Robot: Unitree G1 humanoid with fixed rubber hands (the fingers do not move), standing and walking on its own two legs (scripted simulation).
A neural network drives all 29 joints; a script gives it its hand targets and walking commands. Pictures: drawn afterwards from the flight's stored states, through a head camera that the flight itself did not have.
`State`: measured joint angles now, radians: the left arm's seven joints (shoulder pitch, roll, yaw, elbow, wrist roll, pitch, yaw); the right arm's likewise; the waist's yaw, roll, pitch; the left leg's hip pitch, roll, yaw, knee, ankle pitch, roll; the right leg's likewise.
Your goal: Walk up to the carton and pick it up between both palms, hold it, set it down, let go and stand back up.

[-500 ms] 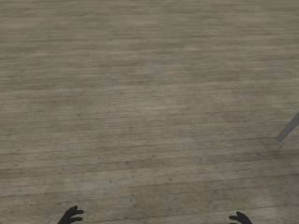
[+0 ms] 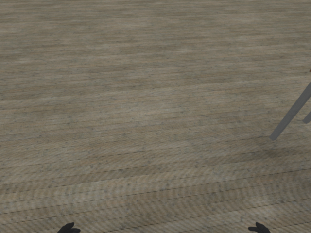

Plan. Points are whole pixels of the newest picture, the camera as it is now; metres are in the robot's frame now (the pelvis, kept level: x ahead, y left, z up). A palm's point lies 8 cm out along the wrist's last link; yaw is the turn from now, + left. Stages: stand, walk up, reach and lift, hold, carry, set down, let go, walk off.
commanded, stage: walk up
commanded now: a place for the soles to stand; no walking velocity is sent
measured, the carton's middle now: out of the picture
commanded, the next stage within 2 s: none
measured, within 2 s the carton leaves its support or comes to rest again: neither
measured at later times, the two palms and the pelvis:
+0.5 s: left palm (109, 228) +0.17 +0.15 -0.12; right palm out of the picture +0.05 -0.44 -0.06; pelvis +0.03 -0.11 +0.00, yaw -14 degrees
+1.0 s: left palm (168, 200) +0.25 -0.01 -0.10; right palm out of the picture -0.01 -0.57 -0.09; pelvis +0.04 -0.24 -0.01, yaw -28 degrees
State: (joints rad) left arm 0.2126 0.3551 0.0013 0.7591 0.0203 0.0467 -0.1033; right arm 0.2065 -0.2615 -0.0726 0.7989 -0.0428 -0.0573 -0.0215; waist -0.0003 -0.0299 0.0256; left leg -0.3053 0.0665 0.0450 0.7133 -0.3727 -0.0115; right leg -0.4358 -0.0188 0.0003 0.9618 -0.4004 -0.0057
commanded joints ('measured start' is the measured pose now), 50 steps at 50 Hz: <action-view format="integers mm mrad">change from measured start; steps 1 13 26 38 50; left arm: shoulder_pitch -61 92 25 -85 198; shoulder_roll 205 321 280 227 352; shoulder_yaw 150 184 143 128 182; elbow -182 -129 -102 -125 -56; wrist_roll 55 42 61 30 -9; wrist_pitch -6 -20 -7 -4 -52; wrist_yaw -41 11 -12 -27 30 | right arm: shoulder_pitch -10 -56 22 77 -106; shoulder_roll -449 -341 -416 -451 -371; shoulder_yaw -135 -69 -102 -117 -53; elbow -82 -66 -50 -37 -119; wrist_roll -11 27 22 16 44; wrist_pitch -45 -26 -60 -46 -46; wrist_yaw -23 -9 -63 -16 12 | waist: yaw -19 65 5 -70 93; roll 195 -148 57 207 -125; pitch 22 -41 -19 51 -1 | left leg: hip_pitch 211 -388 321 335 -464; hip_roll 360 -44 400 320 -3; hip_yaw -159 -53 -364 -50 -44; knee -367 302 -482 -326 469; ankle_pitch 184 -148 48 345 -168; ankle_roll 236 10 106 180 29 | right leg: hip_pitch -244 389 -356 -306 408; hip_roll -118 -132 -3 -112 -194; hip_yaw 27 558 128 5 637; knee -11 -642 69 -57 -656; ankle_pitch -67 316 2 14 106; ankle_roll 22 -193 2 8 -269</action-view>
